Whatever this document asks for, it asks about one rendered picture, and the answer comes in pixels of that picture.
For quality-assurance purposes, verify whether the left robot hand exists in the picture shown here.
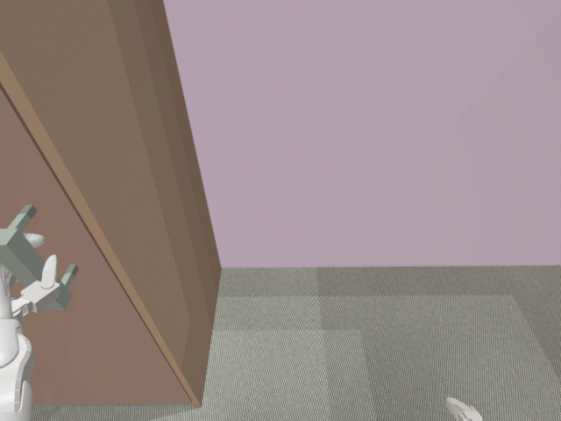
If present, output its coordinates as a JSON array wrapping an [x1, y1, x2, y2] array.
[[0, 233, 60, 321]]

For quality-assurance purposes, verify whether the right robot hand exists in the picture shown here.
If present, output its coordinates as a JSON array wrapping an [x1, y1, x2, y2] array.
[[446, 397, 482, 421]]

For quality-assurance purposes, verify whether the wardrobe door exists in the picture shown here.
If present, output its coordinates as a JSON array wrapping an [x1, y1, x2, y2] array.
[[0, 83, 192, 404]]

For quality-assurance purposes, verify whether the robot left forearm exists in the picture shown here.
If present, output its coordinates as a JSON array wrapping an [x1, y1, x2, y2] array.
[[0, 319, 34, 421]]

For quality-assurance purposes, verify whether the handle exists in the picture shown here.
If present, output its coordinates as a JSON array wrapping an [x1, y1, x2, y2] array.
[[0, 204, 79, 310]]

